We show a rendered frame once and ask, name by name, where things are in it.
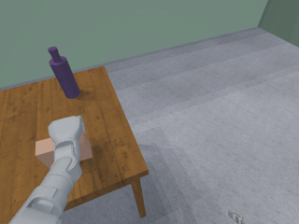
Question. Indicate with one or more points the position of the left robot forearm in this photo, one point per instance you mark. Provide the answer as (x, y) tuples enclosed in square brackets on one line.
[(51, 195)]

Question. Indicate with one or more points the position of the left robot hand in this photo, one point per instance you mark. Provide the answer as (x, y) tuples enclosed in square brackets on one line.
[(70, 127)]

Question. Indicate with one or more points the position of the table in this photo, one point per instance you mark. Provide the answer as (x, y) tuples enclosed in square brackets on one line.
[(25, 115)]

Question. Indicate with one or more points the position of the sponge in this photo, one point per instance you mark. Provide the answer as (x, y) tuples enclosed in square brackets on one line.
[(45, 149)]

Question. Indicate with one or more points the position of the left robot upper arm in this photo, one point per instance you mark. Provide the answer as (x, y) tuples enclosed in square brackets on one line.
[(33, 216)]

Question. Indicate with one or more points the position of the right robot hand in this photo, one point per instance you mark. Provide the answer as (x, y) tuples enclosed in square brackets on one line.
[(239, 218)]

